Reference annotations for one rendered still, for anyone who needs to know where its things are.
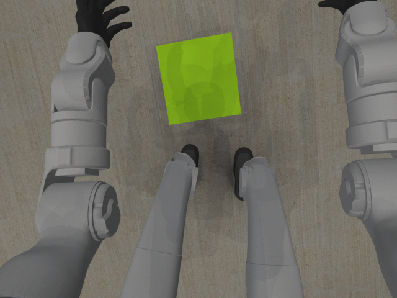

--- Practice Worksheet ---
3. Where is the carton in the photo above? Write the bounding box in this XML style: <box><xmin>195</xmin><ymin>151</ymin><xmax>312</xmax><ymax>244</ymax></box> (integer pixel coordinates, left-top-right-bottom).
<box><xmin>156</xmin><ymin>32</ymin><xmax>241</xmax><ymax>125</ymax></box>

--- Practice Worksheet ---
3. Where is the right robot hand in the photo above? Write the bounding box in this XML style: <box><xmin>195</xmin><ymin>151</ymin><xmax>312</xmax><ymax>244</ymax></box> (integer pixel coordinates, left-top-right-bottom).
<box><xmin>318</xmin><ymin>0</ymin><xmax>377</xmax><ymax>15</ymax></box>

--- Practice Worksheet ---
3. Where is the left robot forearm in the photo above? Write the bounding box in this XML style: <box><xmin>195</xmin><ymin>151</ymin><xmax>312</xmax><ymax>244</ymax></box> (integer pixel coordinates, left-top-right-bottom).
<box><xmin>35</xmin><ymin>32</ymin><xmax>115</xmax><ymax>234</ymax></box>

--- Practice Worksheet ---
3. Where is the left robot hand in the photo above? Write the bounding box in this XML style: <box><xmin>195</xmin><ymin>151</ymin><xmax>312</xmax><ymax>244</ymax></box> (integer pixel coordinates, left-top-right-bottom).
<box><xmin>75</xmin><ymin>0</ymin><xmax>132</xmax><ymax>49</ymax></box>

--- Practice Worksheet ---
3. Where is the robot left upper arm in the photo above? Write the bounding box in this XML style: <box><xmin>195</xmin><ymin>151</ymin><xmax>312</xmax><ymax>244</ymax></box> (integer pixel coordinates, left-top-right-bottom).
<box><xmin>0</xmin><ymin>181</ymin><xmax>120</xmax><ymax>298</ymax></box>

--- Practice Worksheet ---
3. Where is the robot left shin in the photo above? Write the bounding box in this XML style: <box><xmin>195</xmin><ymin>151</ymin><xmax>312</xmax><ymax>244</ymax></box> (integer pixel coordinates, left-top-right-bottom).
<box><xmin>164</xmin><ymin>153</ymin><xmax>195</xmax><ymax>171</ymax></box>

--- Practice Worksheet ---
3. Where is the robot right upper arm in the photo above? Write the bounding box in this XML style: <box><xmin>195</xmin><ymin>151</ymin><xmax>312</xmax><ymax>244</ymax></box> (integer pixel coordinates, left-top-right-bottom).
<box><xmin>339</xmin><ymin>158</ymin><xmax>397</xmax><ymax>298</ymax></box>

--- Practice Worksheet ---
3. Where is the right robot forearm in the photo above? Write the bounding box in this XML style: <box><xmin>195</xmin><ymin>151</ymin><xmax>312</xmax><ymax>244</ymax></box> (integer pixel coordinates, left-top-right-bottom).
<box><xmin>335</xmin><ymin>1</ymin><xmax>397</xmax><ymax>158</ymax></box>

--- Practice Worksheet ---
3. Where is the right robot foot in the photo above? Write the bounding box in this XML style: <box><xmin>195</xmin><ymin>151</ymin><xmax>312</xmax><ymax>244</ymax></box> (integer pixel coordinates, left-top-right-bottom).
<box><xmin>233</xmin><ymin>147</ymin><xmax>253</xmax><ymax>201</ymax></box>

